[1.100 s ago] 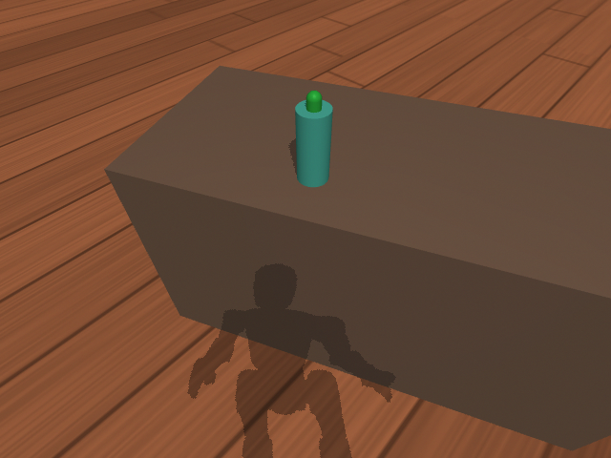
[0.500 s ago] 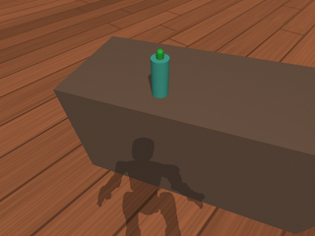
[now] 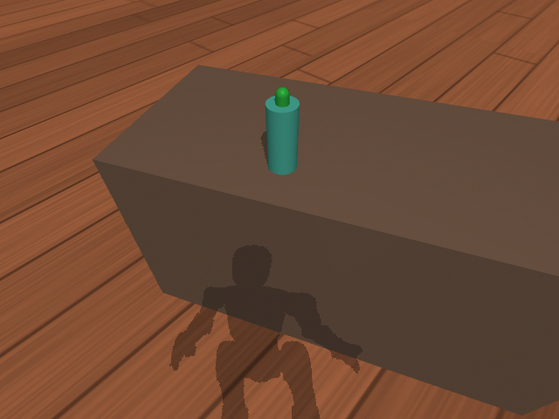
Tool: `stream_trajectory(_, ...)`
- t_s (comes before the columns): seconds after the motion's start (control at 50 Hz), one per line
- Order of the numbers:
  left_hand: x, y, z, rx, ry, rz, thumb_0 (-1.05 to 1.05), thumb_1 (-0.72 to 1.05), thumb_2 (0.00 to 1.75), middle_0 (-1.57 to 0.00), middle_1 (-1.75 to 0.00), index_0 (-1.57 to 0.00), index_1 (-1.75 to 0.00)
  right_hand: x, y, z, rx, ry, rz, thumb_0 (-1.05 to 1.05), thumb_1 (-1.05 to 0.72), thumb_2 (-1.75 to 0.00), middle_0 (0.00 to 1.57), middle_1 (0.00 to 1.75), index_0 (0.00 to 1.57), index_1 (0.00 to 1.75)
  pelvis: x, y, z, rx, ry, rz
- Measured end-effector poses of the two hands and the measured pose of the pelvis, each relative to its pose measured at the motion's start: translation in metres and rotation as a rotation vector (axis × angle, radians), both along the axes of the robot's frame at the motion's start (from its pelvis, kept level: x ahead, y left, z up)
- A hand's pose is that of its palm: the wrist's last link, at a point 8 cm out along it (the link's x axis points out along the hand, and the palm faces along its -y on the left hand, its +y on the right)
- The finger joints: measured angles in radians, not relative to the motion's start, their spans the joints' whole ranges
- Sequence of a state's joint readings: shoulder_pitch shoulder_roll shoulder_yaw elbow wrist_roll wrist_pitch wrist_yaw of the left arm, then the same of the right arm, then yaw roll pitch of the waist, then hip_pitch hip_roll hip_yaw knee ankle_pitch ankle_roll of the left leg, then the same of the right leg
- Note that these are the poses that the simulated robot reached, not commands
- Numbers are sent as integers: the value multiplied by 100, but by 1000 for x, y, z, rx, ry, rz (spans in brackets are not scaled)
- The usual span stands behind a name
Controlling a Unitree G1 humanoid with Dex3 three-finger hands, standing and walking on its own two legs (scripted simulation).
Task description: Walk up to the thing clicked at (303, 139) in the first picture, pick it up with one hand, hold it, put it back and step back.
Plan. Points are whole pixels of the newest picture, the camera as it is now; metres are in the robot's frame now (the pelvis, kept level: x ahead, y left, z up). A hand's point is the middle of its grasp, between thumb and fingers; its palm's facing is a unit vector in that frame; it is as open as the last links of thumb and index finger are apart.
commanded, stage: stand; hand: left
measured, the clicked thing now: (282, 130) +0.72 +0.01 +0.02
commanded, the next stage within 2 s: walk up in 0.02 s
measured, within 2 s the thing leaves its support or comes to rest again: neither
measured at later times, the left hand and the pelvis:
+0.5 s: hand out of the picture +0.15 +0.21 -0.15, palm faces -0.14 -0.91 -0.39, open 7.3 cm; pelvis +0.09 -0.06 -0.02, yaw -11 degrees
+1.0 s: hand (188, 315) +0.36 +0.20 -0.17, palm faces -0.31 -0.84 -0.43, open 7.3 cm; pelvis +0.18 -0.04 -0.04, yaw -18 degrees
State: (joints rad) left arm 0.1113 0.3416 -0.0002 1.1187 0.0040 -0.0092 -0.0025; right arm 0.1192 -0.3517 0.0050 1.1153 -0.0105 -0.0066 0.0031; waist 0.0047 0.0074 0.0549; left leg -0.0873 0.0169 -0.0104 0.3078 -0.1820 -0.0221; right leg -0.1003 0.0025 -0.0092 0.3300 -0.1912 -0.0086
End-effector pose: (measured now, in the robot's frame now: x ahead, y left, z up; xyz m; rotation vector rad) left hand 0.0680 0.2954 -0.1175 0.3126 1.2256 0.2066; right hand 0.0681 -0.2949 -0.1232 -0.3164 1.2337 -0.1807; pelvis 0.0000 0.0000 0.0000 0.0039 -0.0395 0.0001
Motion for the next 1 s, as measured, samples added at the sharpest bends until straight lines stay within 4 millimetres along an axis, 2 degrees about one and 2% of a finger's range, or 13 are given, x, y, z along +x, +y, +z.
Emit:
stream_trajectory(0.06,1,2,0,-5,-4,-10,0,90,90,-20,-30,-21,-30,1,-2,1,1,-25,-3,0,-91,-90,20,30,20,30,1,0,-2,5,0,-18)
stream_trajectory(0.12,4,5,-2,2,23,-42,0,90,90,-20,-30,-21,-30,-3,-13,3,-12,-89,-39,0,-90,-90,20,30,20,30,5,-3,-7,15,6,-55)
stream_trajectory(0.26,39,-6,6,38,23,-115,0,91,90,-20,-30,-21,-30,-30,-67,1,-65,-37,-103,0,-90,-90,20,30,20,30,28,-32,-14,27,-11,-119)
stream_trajectory(0.32,54,-16,2,76,-2,-136,0,91,90,-20,-30,-21,-30,-28,-95,-13,-82,-14,-125,0,-90,-90,20,30,20,30,42,-51,-29,2,-29,-132)
stream_trajectory(0.38,60,-29,1,79,-19,-124,0,91,90,-20,-30,-21,-30,-14,-106,-15,-81,3,-139,0,-91,-90,20,30,20,30,55,-59,-30,-13,-37,-148)
stream_trajectory(0.48,74,-46,7,50,-2,-134,0,90,90,-20,-30,-21,-30,23,-104,-3,-55,-45,-121,0,-91,-90,20,30,20,30,82,-62,-19,-26,-30,-179)
stream_trajectory(0.56,97,-45,4,45,6,-165,0,90,90,-21,-30,-21,-30,51,-95,1,-48,-64,-111,0,-91,-90,20,30,20,30,107,-58,-19,-33,-19,-204)
stream_trajectory(0.62,124,-39,-4,49,11,-200,0,90,90,-21,-30,-21,-30,71,-86,1,-57,-75,-127,0,-91,-90,20,30,20,30,127,-50,-23,-36,-11,-220)
stream_trajectory(0.7,175,-28,-23,54,-5,-241,0,90,90,-21,-30,-21,-30,94,-70,-5,-82,-106,-161,0,-91,-90,20,30,20,30,151,-36,-36,-17,-8,-234)
stream_trajectory(0.78,225,-32,-24,52,-39,-289,0,90,90,-20,-30,-21,-30,107,-52,-2,-59,-125,-194,0,-91,-90,20,30,20,30,163,-32,-33,-18,-5,-260)
stream_trajectory(0.86,263,-40,-17,49,-76,-339,0,91,90,-20,-30,-21,-30,115,-46,-2,-49,-135,-211,0,-90,-90,20,30,20,30,172,-30,-29,-22,9,-285)
stream_trajectory(0.94,287,-48,-13,68,-103,-373,0,91,90,-20,-30,-21,-30,114,-54,-11,-45,-134,-239,0,-90,-90,20,30,20,30,177,-33,-34,-19,13,-306)
stream_trajectory(1.0,295,-54,-10,79,-116,-385,0,91,90,-20,-30,-21,-30,111,-60,-18,-38,-119,-276,0,-90,-90,20,30,20,30,180,-37,-35,-28,9,-315)
